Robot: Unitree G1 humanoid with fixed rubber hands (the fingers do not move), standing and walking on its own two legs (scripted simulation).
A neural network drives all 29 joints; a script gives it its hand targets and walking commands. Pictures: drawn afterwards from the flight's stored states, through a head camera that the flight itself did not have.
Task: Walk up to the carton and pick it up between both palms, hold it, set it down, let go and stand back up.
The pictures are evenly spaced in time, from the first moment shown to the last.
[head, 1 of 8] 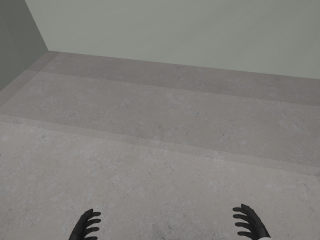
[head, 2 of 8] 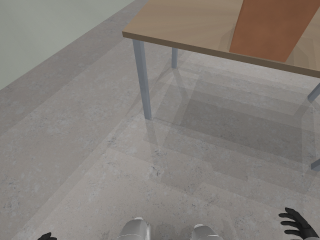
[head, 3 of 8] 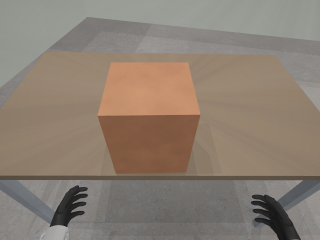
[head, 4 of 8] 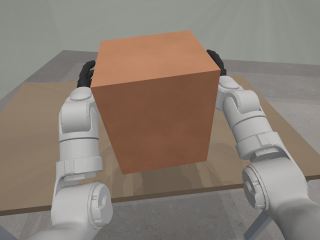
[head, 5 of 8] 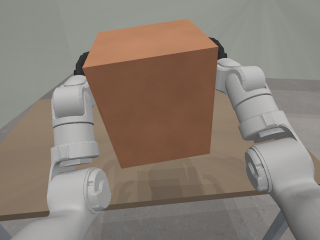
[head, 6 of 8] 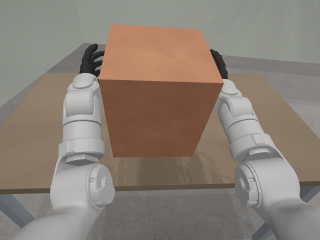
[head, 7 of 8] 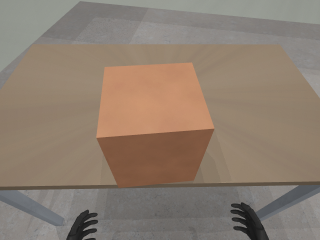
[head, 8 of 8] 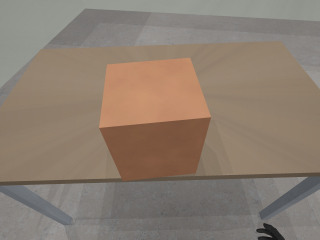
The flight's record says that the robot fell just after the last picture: no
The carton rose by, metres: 0.23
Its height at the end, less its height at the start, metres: +0.00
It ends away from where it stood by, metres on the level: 0.02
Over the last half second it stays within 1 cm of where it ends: yes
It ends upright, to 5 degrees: yes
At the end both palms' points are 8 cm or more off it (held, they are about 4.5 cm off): yes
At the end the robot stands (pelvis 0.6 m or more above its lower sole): yes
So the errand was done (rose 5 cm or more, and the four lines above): yes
